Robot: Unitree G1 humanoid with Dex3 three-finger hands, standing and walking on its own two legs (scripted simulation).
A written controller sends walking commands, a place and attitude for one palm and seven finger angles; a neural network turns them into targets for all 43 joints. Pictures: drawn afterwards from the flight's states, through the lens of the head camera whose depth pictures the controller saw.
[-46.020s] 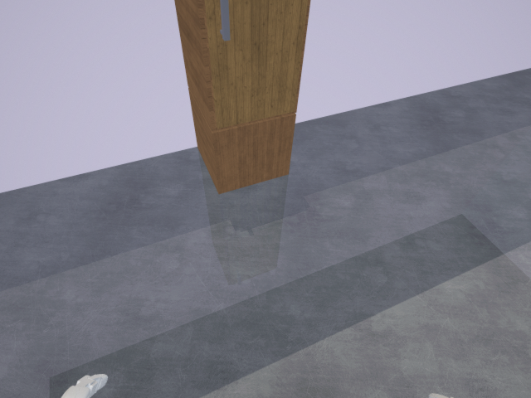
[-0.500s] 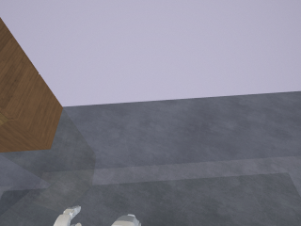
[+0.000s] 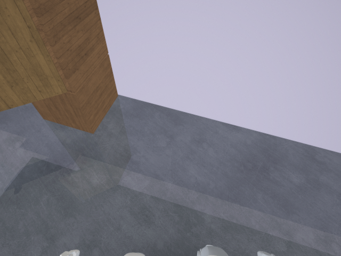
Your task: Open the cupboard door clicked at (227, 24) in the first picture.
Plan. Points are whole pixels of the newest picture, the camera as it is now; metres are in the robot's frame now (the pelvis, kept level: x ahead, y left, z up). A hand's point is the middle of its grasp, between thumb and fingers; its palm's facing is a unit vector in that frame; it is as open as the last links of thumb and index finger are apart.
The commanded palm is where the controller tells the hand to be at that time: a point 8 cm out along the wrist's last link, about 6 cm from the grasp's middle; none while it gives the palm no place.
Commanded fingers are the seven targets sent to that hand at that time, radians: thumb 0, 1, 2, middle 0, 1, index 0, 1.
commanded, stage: turn to face it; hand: left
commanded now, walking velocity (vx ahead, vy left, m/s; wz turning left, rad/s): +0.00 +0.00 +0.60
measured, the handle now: out of the picture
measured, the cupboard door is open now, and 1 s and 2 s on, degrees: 45 45 45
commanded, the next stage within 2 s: take the last steps up to it in 0.86 s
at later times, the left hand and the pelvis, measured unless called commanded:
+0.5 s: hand out of the picture +0.00 +0.18 -0.18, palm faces +0.35 -0.91 -0.21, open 7.4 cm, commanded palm none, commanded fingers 0.00 0.90 0.90 -0.20 -0.30 -0.20 -0.30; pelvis +0.01 -0.02 -0.01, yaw +19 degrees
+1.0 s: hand out of the picture -0.01 +0.13 -0.15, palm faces +0.51 -0.82 -0.24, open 7.4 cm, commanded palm none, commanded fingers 0.00 0.90 0.90 -0.20 -0.30 -0.20 -0.30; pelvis +0.03 -0.06 +0.01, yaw +30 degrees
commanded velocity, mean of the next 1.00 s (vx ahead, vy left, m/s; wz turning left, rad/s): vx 0.02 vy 0.01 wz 0.42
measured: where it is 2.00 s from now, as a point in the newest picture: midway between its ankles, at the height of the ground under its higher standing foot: (138, 246)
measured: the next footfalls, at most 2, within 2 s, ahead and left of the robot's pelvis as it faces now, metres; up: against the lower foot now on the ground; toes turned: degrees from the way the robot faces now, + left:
right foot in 0.14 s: +0.05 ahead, -0.16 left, +0.00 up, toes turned +3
left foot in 0.48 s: +0.04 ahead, +0.10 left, +0.00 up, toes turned +22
